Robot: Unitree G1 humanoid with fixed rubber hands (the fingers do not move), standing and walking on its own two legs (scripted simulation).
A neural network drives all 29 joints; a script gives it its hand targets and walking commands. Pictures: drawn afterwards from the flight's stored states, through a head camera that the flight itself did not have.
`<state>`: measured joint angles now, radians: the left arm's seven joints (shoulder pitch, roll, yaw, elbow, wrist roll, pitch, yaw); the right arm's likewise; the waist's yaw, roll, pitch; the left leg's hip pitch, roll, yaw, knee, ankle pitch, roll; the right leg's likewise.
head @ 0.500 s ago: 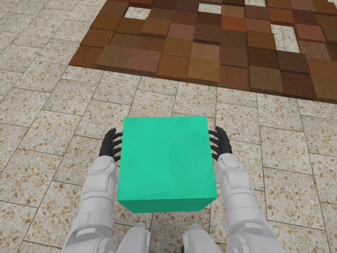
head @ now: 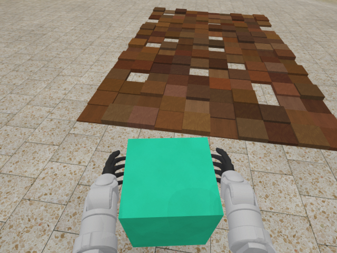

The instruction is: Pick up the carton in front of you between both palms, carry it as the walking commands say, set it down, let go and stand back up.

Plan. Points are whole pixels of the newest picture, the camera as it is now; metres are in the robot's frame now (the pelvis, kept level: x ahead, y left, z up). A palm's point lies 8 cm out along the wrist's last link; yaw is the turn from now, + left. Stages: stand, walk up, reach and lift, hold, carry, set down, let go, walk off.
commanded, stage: reach and lift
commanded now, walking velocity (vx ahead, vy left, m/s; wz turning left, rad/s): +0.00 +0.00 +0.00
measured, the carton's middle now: (168, 194) +0.29 +0.00 -0.05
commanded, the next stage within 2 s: hold in 0.92 s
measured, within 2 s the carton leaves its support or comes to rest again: neither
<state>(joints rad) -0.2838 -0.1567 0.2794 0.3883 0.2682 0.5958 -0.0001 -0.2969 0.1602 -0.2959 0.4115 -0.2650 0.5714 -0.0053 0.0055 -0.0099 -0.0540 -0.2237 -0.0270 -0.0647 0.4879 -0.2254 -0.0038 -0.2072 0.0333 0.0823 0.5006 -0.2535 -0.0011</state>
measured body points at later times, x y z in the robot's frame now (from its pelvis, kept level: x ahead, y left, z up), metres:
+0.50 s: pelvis +0.00 +0.00 +0.00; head -0.02 +0.00 +0.45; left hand +0.31 +0.16 +0.03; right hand +0.31 -0.15 +0.03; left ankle +0.03 +0.12 -0.74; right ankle +0.01 -0.12 -0.74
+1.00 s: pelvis +0.01 +0.00 +0.01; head -0.03 +0.00 +0.46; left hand +0.30 +0.15 +0.04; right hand +0.31 -0.15 +0.04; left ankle +0.03 +0.12 -0.74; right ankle +0.01 -0.12 -0.74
